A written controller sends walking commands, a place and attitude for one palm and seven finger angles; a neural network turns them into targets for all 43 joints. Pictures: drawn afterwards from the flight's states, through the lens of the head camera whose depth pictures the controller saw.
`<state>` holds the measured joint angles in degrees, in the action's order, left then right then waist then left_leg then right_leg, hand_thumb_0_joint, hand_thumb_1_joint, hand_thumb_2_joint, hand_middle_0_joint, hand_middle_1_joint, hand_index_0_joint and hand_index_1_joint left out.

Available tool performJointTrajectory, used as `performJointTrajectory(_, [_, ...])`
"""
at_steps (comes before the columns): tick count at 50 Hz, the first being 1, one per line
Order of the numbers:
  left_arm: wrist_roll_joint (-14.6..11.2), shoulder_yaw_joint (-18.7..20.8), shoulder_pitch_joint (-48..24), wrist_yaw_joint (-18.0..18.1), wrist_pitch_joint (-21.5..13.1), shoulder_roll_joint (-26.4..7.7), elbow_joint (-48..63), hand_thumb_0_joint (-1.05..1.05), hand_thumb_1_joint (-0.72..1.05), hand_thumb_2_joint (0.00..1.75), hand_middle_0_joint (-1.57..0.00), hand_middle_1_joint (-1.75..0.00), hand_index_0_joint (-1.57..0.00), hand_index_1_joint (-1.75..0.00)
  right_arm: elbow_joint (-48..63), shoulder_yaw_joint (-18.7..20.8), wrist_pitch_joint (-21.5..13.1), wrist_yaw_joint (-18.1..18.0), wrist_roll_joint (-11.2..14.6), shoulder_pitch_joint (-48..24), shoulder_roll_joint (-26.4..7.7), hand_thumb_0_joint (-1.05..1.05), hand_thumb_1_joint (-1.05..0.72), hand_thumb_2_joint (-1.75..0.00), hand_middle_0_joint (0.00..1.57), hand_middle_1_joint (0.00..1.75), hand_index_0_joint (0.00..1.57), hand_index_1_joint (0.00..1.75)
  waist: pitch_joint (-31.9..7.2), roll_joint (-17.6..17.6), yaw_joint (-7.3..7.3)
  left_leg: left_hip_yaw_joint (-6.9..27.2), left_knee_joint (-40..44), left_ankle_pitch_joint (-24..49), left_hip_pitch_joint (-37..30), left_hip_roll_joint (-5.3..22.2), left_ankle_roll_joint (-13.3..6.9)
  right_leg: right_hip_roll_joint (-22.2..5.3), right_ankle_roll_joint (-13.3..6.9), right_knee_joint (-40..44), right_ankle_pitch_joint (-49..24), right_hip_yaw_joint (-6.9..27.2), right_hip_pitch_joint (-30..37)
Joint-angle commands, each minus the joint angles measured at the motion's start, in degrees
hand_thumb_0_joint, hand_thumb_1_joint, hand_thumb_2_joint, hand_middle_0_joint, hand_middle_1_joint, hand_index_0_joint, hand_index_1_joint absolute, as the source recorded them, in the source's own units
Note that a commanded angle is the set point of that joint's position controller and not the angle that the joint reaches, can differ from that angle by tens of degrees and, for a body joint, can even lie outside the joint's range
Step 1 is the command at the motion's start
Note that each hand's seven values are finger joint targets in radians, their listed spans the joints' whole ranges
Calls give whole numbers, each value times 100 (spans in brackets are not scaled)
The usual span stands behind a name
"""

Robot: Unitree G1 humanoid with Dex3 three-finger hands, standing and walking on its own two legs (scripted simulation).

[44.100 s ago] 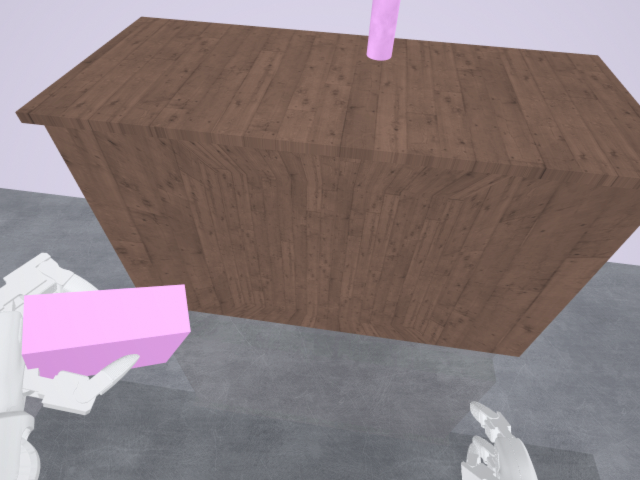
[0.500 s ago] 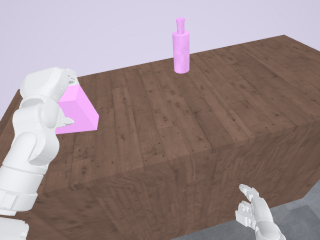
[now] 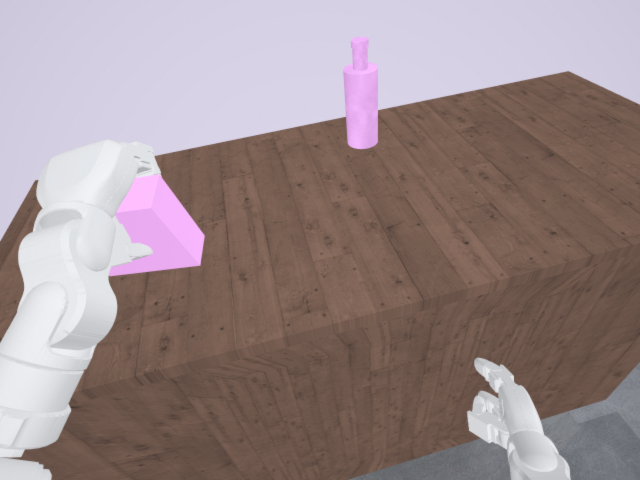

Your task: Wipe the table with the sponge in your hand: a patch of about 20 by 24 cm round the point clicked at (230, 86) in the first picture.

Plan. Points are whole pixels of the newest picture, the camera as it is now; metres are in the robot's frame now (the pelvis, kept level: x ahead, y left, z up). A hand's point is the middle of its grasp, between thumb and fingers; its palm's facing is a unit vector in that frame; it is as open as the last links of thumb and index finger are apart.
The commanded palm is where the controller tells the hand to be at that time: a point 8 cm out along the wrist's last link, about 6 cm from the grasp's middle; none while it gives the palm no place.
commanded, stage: bring the sponge back beside the body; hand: left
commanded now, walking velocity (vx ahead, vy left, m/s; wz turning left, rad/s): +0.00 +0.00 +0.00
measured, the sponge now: (141, 239) +0.31 +0.28 +0.18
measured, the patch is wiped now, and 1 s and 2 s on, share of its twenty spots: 0.95 0.95 0.95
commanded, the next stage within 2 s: step back with the hand held close in 1.38 s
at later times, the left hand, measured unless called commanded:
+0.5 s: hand (94, 245) +0.25 +0.27 +0.23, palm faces +0.24 -0.10 -0.96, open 9.0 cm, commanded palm +0.19 +0.28 +0.30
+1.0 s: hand (41, 287) +0.19 +0.28 +0.23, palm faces +0.34 -0.13 -0.93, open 9.0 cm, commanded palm +0.13 +0.29 +0.30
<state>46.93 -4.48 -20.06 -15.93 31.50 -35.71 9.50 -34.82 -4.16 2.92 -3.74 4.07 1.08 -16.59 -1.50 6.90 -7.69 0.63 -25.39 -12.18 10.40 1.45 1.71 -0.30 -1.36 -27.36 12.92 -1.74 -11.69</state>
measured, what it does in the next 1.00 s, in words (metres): stands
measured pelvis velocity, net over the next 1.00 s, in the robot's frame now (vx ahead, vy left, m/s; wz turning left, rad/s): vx -0.02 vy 0.01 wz -0.03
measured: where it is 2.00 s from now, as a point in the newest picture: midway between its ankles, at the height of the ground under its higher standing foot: outside the picture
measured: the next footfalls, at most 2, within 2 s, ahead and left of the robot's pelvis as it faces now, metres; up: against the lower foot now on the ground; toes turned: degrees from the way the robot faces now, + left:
none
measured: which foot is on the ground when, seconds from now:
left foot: down 0.00-1.00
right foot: down 0.00-1.00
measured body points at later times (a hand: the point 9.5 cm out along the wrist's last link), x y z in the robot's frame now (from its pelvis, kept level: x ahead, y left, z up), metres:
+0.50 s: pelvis -0.01 +0.00 +0.00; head -0.04 -0.05 +0.44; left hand +0.23 +0.27 +0.28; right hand +0.26 -0.18 -0.06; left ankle +0.02 +0.14 -0.74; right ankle +0.02 -0.11 -0.74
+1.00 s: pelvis -0.02 +0.01 +0.00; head -0.07 -0.04 +0.44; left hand +0.17 +0.29 +0.28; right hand +0.25 -0.16 -0.04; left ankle +0.02 +0.14 -0.74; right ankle +0.02 -0.11 -0.74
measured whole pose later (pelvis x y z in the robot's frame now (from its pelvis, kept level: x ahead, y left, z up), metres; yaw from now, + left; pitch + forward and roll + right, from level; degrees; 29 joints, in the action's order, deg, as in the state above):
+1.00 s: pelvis -0.02 +0.01 +0.00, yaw -1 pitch -7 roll +0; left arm 39.5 5.0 2.4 -10.3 30.2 -38.8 30.5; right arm -33.6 -5.2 2.5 -4.7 3.6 -0.1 -14.7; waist -0.8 6.5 -10.4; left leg -0.6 -28.4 -12.5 8.9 1.9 1.4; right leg 0.2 -0.9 -28.7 11.9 -0.3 -10.0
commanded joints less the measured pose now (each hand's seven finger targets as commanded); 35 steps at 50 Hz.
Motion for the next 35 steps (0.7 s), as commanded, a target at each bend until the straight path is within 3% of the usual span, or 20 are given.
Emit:
performJointTrajectory(1, [210,1279,-2052,386,-78,-1728,1258,0,10,130,-120,-160,-120,-160,1096,138,-331,-29,-46,-1364,-381,0,-90,-90,20,30,20,30,-1586,-417,-130,-50,112,1319,-279,-331,-293,96,-242,341,-899,261,655])
performJointTrajectory(4, [94,1239,-1894,397,-45,-1668,1003,0,10,130,-120,-160,-120,-160,1049,147,-262,-56,-8,-1375,-417,0,-90,-90,20,30,20,30,-1259,-535,-90,-64,141,1001,-222,-300,-276,108,-198,472,-602,313,427])
performJointTrajectory(5, [69,1412,-1815,408,-52,-1809,1086,0,10,130,-120,-160,-120,-160,1107,153,-298,-73,28,-1505,-424,0,-90,-90,20,30,20,30,-1304,-423,-98,-21,121,933,-256,-293,-270,146,-249,498,-490,536,415])
performJointTrajectory(8, [44,1162,-1727,391,-13,-1570,989,0,10,130,-120,-160,-120,-160,1090,131,-247,-88,5,-1399,-426,0,-90,-90,20,30,20,30,-1278,-428,-64,-57,133,911,-232,-300,-269,102,-193,491,-493,325,410])
performJointTrajectory(9, [29,1232,-1666,384,-15,-1639,1124,0,10,130,-120,-160,-120,-160,1112,134,-251,-86,14,-1403,-415,0,-90,-90,20,30,20,30,-1308,-453,-83,-41,133,948,-230,-305,-273,103,-185,459,-555,310,444])
performJointTrajectory(10, [10,1296,-1612,371,-18,-1687,1290,0,10,130,-120,-160,-120,-160,1193,118,-307,-88,54,-1600,-403,0,-90,-90,20,30,20,30,-1360,-240,-84,0,127,876,-274,-303,-273,140,-228,474,-427,500,416])
performJointTrajectory(11, [32,1193,-1605,370,-16,-1590,1417,0,10,130,-120,-160,-120,-160,1208,117,-314,-94,-4,-1440,-393,0,-90,-90,20,30,20,30,-1515,-260,-114,-30,66,1012,-254,-331,-283,60,-213,388,-583,378,551])
performJointTrajectory(13, [-10,1142,-1377,349,-26,-1507,1534,0,10,130,-120,-160,-120,-160,1177,115,-310,-78,5,-1485,-384,0,-90,-90,20,30,20,30,-1420,-262,-82,-31,100,1002,-291,-319,-282,98,-189,425,-608,308,485])
performJointTrajectory(15, [-28,1396,-1291,360,-64,-1743,1835,0,10,130,-120,-160,-120,-160,1260,109,-377,-94,25,-1626,-368,0,-90,-90,20,30,20,30,-1442,-305,-104,26,53,927,-310,-315,-294,137,-220,438,-472,553,453])
performJointTrajectory(16, [12,1365,-1287,385,-68,-1746,1861,0,10,130,-120,-160,-120,-160,1232,95,-383,-95,-43,-1491,-363,0,-90,-90,20,30,20,30,-1484,-299,-141,-10,17,991,-267,-329,-297,63,-201,380,-498,400,498])
performJointTrajectory(19, [0,1610,-1060,454,-117,-1953,1961,0,10,130,-120,-160,-120,-160,1167,123,-344,-101,-58,-1494,-375,0,-90,-90,20,30,20,30,-1387,-362,-179,-28,18,995,-260,-334,-289,97,-199,394,-516,425,470])
performJointTrajectory(20, [-16,1773,-1089,476,-135,-2092,2176,0,10,130,-120,-160,-120,-160,1234,117,-388,-97,-22,-1674,-381,0,-90,-90,20,30,20,30,-1414,-150,-184,45,13,964,-285,-324,-273,151,-269,409,-436,672,460])
performJointTrajectory(21, [-17,1695,-1075,512,-128,-2009,2179,0,10,130,-120,-160,-120,-160,1210,108,-372,-100,-75,-1526,-357,0,-90,-90,20,30,20,30,-1434,-254,-213,-2,-10,1027,-239,-331,-275,85,-229,350,-446,468,510])
performJointTrajectory(24, [-125,1617,-872,539,-122,-1859,1925,0,10,130,-120,-160,-120,-160,1143,112,-332,-116,-49,-1522,-357,0,-90,-90,20,30,20,30,-1074,-356,-171,-27,69,727,-215,-299,-253,112,-186,505,-117,465,276])
performJointTrajectory(25, [-154,1706,-868,543,-129,-1890,1996,0,10,130,-120,-160,-120,-160,1200,114,-386,-123,7,-1683,-351,0,-90,-90,20,30,20,30,-1065,-206,-157,36,56,660,-224,-293,-237,166,-249,536,2,730,242])
performJointTrajectory(26, [-177,1693,-737,568,-116,-1873,1931,0,10,130,-120,-160,-120,-160,1183,110,-366,-121,-54,-1534,-362,0,-90,-90,20,30,20,30,-1140,-264,-216,6,32,677,-145,-298,-236,83,-218,475,-16,557,342])
performJointTrajectory(28, [-265,1583,-451,540,-91,-1687,1842,0,10,130,-120,-160,-120,-160,1167,102,-323,-123,-29,-1572,-365,0,-90,-90,20,30,20,30,-922,-352,-171,-18,77,593,-143,-276,-233,98,-181,549,6,492,242])
performJointTrajectory(30, [-310,1650,-384,520,-119,-1707,2186,0,10,130,-120,-160,-120,-160,1270,99,-372,-125,28,-1768,-344,0,-90,-90,20,30,20,30,-992,-114,-159,37,83,475,-187,-271,-219,144,-220,545,144,708,215])
performJointTrajectory(33, [-371,1639,81,533,-144,-1610,2300,0,10,130,-120,-160,-120,-160,1246,97,-361,-119,-37,-1643,-342,0,-90,-90,20,30,20,30,-1012,-349,-202,3,91,509,-160,-269,-231,100,-165,514,75,453,285])
performJointTrajectory(35, [-371,1726,85,545,-176,-1683,2798,0,10,130,-120,-160,-120,-160,1348,83,-424,-120,4,-1815,-314,0,-90,-90,20,30,20,30,-1123,-35,-196,59,106,476,-234,-264,-231,165,-216,492,124,666,288])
